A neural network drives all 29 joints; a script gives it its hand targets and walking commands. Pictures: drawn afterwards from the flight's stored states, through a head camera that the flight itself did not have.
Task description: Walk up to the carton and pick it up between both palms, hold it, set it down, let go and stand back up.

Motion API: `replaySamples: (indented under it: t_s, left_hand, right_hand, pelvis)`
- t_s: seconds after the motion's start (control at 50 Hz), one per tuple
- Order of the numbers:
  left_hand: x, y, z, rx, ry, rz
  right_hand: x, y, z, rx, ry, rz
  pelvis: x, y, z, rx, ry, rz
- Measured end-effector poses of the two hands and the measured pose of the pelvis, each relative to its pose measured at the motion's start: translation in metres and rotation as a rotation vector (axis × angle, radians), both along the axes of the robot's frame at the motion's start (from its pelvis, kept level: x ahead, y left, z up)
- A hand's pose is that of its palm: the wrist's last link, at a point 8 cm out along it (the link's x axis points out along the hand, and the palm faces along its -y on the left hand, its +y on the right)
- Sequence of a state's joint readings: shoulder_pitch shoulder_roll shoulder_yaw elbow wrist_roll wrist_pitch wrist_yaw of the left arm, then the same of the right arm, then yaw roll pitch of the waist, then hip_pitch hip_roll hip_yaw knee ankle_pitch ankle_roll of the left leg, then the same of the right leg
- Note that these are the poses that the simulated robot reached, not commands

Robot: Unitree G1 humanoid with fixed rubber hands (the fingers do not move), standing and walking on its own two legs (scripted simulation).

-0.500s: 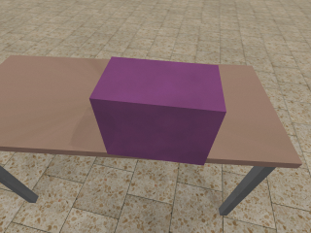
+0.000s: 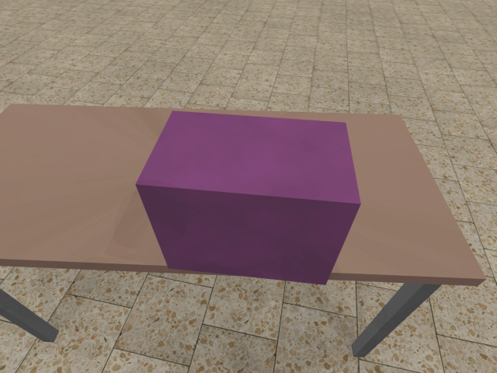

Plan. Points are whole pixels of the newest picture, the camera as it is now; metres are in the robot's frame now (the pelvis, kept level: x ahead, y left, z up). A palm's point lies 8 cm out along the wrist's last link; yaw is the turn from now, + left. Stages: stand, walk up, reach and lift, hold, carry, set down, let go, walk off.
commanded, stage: walk up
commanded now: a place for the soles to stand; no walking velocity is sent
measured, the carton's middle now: (251, 200) +0.41 +0.02 +0.04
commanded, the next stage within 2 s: reach and lift in 0.76 s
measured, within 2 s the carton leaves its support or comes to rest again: neither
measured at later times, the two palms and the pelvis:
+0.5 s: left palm out of the picture +0.11 +0.28 -0.12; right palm out of the picture +0.08 -0.30 -0.12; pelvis +0.02 -0.01 +0.00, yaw -1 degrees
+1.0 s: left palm (108, 361) +0.18 +0.25 -0.11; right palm out of the picture +0.14 -0.29 -0.12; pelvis -0.01 -0.01 -0.03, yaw +0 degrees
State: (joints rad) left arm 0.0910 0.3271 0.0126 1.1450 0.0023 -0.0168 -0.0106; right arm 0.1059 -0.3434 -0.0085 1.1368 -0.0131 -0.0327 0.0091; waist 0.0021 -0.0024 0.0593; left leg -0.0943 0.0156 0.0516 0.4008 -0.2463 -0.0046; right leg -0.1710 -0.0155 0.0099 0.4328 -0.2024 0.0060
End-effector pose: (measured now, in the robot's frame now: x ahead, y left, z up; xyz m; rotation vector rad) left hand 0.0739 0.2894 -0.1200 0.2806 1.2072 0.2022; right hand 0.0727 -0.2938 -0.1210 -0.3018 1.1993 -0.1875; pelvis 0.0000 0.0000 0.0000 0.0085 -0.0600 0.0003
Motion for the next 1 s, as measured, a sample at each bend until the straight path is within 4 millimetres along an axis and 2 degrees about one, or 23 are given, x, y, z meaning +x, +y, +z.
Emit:
replaySamples:
  t_s: [0.12, 0.24, 0.62, 0.78, 0.82, 0.88, 0.94, 1.0]
  left_hand:
    - [0.026, -0.006, 0.002, -0.009, -0.041, -0.024]
    - [0.039, -0.011, 0.003, -0.012, -0.057, -0.042]
    - [0.036, -0.011, 0.003, 0.002, -0.018, -0.038]
    - [0.041, -0.011, 0.004, 0.006, -0.028, -0.043]
    - [0.048, -0.010, 0.002, 0.016, 0.003, -0.017]
    - [0.069, -0.013, -0.002, 0.026, 0.025, -0.003]
    - [0.091, -0.023, -0.001, 0.016, -0.011, -0.040]
    - [0.104, -0.035, 0.006, -0.002, -0.082, -0.081]
  right_hand:
    - [0.012, -0.003, 0.004, -0.007, -0.027, -0.009]
    - [0.016, -0.006, 0.005, -0.010, -0.036, -0.023]
    - [0.007, -0.005, -0.002, 0.005, 0.011, -0.040]
    - [0.008, -0.006, -0.001, 0.002, 0.005, -0.053]
    - [0.015, -0.008, -0.003, 0.015, -0.036, -0.045]
    - [0.036, -0.009, -0.008, 0.033, -0.094, -0.002]
    - [0.058, -0.006, -0.006, 0.042, -0.181, 0.019]
    - [0.071, 0.000, 0.003, 0.039, -0.269, 0.041]
  pelvis:
    - [0.006, -0.001, 0.000, -0.002, -0.002, -0.002]
    - [0.010, -0.002, 0.000, -0.002, 0.000, -0.006]
    - [0.018, -0.005, 0.001, -0.006, 0.003, -0.016]
    - [0.019, -0.006, 0.001, -0.001, 0.002, -0.022]
    - [0.015, -0.007, -0.004, -0.002, 0.019, -0.017]
    - [0.002, -0.009, -0.017, -0.008, 0.017, -0.001]
    - [-0.007, -0.012, -0.025, -0.011, -0.003, 0.005]
    - [-0.012, -0.015, -0.027, -0.012, -0.026, 0.001]
